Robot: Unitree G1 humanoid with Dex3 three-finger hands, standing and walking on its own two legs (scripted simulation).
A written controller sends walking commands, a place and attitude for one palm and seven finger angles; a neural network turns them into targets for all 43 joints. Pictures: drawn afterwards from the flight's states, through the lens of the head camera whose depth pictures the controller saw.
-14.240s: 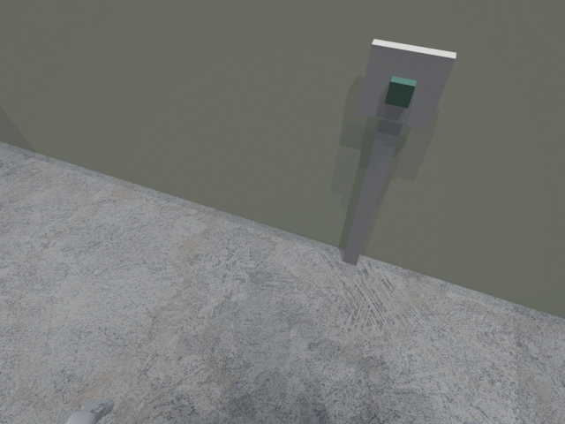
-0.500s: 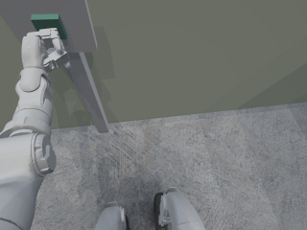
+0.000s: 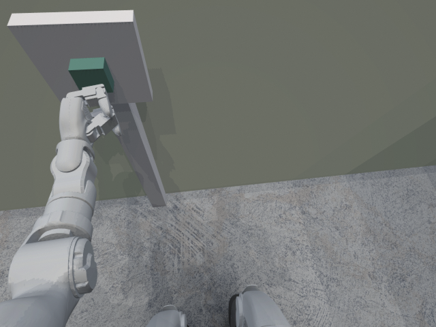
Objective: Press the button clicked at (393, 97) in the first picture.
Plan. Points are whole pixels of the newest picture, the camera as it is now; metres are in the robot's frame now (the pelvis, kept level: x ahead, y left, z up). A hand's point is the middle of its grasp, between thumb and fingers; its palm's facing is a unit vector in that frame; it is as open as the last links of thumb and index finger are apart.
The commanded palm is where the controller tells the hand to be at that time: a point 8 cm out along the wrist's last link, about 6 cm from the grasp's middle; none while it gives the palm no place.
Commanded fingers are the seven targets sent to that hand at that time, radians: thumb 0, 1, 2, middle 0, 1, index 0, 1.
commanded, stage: pull the fist back off the button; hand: left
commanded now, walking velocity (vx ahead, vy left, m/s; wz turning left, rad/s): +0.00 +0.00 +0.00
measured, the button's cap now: (93, 74) +0.55 +0.19 +0.10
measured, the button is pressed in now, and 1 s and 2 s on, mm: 0 0 0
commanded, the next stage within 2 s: draw the hand back to the body in 0.44 s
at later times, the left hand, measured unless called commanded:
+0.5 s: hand (106, 157) +0.40 +0.16 +0.07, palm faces +0.06 -1.00 -0.03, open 3.1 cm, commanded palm +0.37 +0.21 +0.07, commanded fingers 0.00 0.90 0.90 -1.30 -1.50 -1.30 -1.50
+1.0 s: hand (68, 185) +0.32 +0.18 +0.12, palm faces +0.08 -1.00 -0.05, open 3.1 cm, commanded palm +0.28 +0.24 +0.13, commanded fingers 0.00 0.90 0.90 -1.30 -1.50 -1.30 -1.50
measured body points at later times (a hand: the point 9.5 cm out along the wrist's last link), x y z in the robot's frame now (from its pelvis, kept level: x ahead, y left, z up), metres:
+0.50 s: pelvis +0.02 -0.01 +0.01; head +0.10 -0.01 +0.46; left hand +0.39 +0.22 +0.07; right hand +0.17 -0.25 -0.10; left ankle -0.02 +0.09 -0.68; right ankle +0.06 -0.11 -0.68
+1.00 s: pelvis +0.02 -0.01 +0.03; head +0.05 -0.03 +0.48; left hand +0.31 +0.24 +0.13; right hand +0.17 -0.25 -0.07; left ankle -0.02 +0.09 -0.68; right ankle +0.06 -0.11 -0.68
